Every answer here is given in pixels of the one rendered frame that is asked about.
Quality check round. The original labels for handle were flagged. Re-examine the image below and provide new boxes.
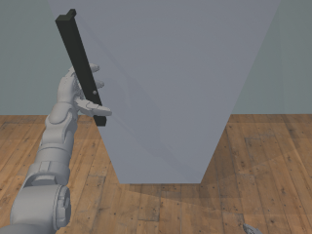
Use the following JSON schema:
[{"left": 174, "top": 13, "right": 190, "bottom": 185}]
[{"left": 55, "top": 9, "right": 107, "bottom": 127}]

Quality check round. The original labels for left robot forearm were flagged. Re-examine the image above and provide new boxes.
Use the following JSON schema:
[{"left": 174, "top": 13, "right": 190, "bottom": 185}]
[{"left": 10, "top": 102, "right": 78, "bottom": 225}]

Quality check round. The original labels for fridge door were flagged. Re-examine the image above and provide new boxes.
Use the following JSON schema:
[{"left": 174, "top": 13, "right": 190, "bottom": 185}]
[{"left": 48, "top": 0, "right": 281, "bottom": 184}]

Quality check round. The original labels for left robot upper arm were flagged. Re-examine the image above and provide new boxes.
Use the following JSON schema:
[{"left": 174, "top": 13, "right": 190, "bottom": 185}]
[{"left": 0, "top": 184, "right": 71, "bottom": 234}]

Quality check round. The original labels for robot left hand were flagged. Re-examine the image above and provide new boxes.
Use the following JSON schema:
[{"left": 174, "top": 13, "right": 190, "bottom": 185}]
[{"left": 57, "top": 63, "right": 112, "bottom": 117}]

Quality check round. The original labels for robot right hand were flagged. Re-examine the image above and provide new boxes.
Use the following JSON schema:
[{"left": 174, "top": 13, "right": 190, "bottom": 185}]
[{"left": 243, "top": 223, "right": 262, "bottom": 234}]

